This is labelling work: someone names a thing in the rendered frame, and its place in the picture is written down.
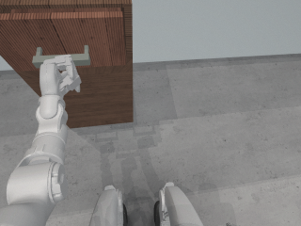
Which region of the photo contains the robot right shin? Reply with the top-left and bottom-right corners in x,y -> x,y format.
159,182 -> 174,226

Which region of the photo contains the robot left thigh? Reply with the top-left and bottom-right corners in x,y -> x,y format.
88,188 -> 123,226

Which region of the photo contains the handle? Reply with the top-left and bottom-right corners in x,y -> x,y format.
32,45 -> 91,69

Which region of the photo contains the left robot forearm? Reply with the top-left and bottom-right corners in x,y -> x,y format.
6,94 -> 68,205

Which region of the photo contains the left robot upper arm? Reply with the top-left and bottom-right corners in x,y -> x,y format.
0,161 -> 69,226

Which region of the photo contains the drawer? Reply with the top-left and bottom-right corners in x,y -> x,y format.
0,8 -> 126,72

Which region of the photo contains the left robot hand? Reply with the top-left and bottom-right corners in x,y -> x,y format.
40,54 -> 82,99

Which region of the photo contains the cabinet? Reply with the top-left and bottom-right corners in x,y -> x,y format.
0,0 -> 134,129

